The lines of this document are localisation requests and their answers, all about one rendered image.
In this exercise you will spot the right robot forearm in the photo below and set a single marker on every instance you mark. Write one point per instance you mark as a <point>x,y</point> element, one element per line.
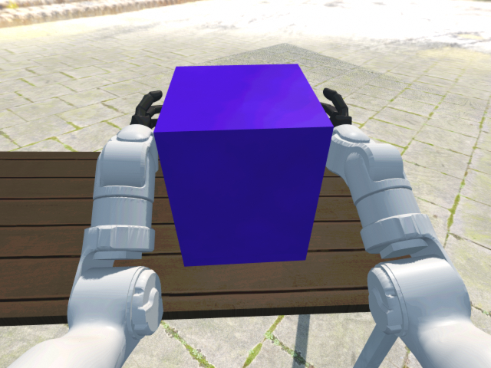
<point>392,224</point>

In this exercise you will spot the carton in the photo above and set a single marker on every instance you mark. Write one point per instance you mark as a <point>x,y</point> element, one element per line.
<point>243,150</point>

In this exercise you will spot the robot right hand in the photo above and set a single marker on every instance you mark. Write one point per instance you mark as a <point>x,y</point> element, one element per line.
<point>339,112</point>

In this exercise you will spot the table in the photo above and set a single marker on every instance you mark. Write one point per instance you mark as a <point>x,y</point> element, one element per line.
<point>46,203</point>

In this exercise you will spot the right robot upper arm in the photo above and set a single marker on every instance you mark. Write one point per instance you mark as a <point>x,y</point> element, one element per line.
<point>422,301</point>

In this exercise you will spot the left robot forearm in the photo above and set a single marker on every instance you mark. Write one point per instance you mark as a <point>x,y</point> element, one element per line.
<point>123,201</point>

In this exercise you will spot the robot left hand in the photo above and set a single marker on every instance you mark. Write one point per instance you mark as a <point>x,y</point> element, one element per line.
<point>144,110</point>

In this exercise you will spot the left robot upper arm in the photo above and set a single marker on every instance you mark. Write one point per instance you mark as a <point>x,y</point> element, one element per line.
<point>111,309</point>

